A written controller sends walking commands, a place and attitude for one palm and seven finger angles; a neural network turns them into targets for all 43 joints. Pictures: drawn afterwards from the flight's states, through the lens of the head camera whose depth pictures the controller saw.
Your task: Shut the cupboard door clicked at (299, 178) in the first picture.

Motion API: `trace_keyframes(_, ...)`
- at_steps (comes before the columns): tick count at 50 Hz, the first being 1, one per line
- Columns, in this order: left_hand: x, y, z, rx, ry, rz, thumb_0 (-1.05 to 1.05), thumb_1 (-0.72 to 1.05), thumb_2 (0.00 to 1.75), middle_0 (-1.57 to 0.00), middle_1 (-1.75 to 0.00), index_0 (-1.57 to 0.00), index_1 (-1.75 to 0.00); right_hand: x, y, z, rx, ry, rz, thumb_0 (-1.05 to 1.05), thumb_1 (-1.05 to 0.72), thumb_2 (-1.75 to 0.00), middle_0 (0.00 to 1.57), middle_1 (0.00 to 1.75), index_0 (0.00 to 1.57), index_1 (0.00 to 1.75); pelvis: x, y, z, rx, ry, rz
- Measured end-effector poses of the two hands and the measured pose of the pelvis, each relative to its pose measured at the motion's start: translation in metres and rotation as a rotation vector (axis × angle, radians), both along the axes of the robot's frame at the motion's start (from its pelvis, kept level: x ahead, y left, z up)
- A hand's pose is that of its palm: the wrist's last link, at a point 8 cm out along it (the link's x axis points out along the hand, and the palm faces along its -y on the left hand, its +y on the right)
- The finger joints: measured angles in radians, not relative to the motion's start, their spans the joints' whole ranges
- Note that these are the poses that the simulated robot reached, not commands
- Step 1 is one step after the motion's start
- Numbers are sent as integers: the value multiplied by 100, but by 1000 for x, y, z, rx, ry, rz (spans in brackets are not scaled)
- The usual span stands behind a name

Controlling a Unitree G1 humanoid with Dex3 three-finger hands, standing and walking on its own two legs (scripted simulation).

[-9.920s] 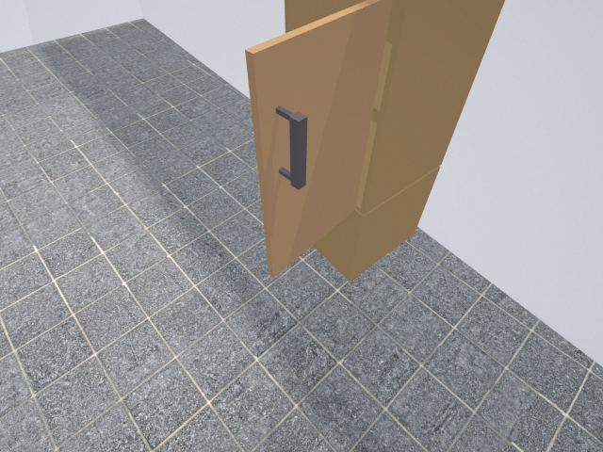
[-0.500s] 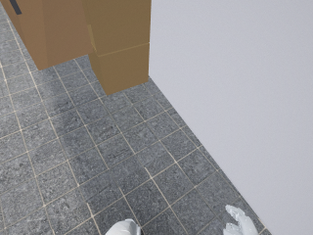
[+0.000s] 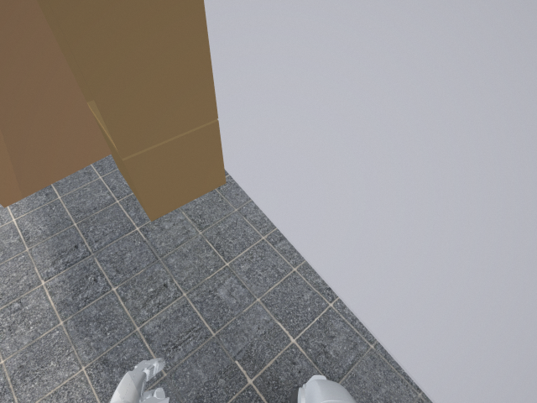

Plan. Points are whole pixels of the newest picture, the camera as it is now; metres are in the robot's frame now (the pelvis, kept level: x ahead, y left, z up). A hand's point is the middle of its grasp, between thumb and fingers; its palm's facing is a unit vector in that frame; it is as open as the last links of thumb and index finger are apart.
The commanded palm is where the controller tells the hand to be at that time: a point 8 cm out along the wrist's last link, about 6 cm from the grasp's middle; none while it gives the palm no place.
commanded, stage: walk to a spot facing it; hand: left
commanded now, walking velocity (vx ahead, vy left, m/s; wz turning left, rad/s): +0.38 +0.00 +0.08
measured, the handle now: out of the picture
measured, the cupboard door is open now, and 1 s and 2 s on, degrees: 97 97 97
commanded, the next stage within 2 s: turn to face it in 0.30 s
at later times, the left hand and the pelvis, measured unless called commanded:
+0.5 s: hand out of the picture +0.14 +0.15 -0.17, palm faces +0.24 -0.96 -0.16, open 7.3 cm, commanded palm none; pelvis +0.22 +0.00 +0.00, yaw +11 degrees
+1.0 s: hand (134, 262) +0.40 +0.27 -0.15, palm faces +0.40 -0.89 -0.22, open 7.4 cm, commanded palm none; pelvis +0.34 +0.03 +0.01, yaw +24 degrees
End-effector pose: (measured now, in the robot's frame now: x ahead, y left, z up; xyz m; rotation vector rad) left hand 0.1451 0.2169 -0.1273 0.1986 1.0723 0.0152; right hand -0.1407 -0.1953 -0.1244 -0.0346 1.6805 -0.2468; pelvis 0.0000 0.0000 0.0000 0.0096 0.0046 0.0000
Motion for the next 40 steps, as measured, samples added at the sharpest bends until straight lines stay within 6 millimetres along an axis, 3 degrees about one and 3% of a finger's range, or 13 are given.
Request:
trace_keyframes(3, 41, -19, -5, -2, -52, -5, 1, 91, 90, -19, -30, -19, -30, 16, -4, -7, 37, 69, -25, 1, -91, -90, 20, 30, 20, 30, 34, -15, -10, 0, -7, 5)
trace_keyframes(6, 48, -30, -4, -9, -46, 34, 1, 91, 90, -19, -30, -20, -30, 61, -17, -10, 44, 48, -20, 1, -91, -90, 20, 30, 21, 30, 59, -26, -6, 1, -20, 17)
trace_keyframes(9, 35, -34, -3, -7, 29, 105, 0, 92, 90, -19, -30, -20, -30, 132, -36, -12, 28, -58, 25, 1, -91, -90, 20, 30, 20, 30, 84, -31, 3, -3, -16, 31)
trace_keyframes(12, 32, -18, 4, 40, 49, 190, -4, 97, 90, -20, -30, -20, -30, 211, -51, -10, 12, -182, 93, 1, -91, -90, 20, 30, 20, 30, 110, -36, 10, -10, -2, 59)
trace_keyframes(18, 7, -13, 0, 35, 205, 267, -3, 95, 90, -19, -30, -20, -30, 361, -65, -3, -28, -375, 234, 1, -93, -90, 20, 30, 20, 30, 161, -30, 12, -17, -1, 117)
trace_keyframes(22, -12, -19, -9, -9, 321, 338, -1, 93, 90, -19, -30, -20, -30, 455, -53, 3, -37, -464, 349, 1, -93, -90, 19, 30, 20, 30, 196, -16, 8, -18, -8, 156)
trace_keyframes(28, -20, -12, -28, -75, 485, 431, 0, 92, 90, -20, -30, -20, -30, 577, -5, 4, -51, -596, 499, 1, -92, -90, 19, 30, 20, 30, 252, 18, -11, -25, -15, 202)
trace_keyframes(30, -8, 1, -35, -77, 497, 453, 1, 91, 90, -20, -30, -20, -30, 599, 8, 3, -59, -628, 520, 1, -92, -90, 19, 30, 20, 30, 263, 27, -16, -28, -11, 226)
trace_keyframes(32, 17, 17, -36, -60, 456, 475, 1, 91, 90, -20, -30, -20, -30, 610, 19, 6, -61, -618, 545, 1, -92, -90, 20, 30, 20, 30, 272, 32, -13, -29, -6, 243)
trace_keyframes(40, 139, 75, -14, -2, 155, 496, 1, 91, 90, -19, -30, -20, -30, 612, 43, 11, -22, -493, 580, 1, -91, -90, 20, 30, 21, 30, 302, 43, 6, -51, 13, 321)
